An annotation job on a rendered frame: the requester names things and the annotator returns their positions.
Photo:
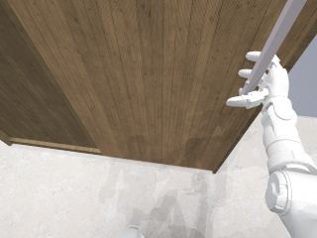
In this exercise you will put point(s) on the left robot thigh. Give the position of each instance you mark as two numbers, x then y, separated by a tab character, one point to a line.
130	233

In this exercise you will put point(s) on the robot right upper arm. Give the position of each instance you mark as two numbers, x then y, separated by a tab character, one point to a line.
293	197

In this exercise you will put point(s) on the left robot shin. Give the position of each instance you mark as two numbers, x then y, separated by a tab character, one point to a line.
134	227

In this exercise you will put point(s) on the right robot hand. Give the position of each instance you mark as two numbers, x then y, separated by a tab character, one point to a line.
276	84

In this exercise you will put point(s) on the right robot forearm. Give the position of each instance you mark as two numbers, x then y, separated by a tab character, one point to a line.
282	144

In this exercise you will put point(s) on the handle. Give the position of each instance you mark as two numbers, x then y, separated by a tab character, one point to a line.
281	28

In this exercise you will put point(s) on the wardrobe door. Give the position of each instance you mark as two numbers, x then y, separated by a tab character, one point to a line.
150	79
32	104

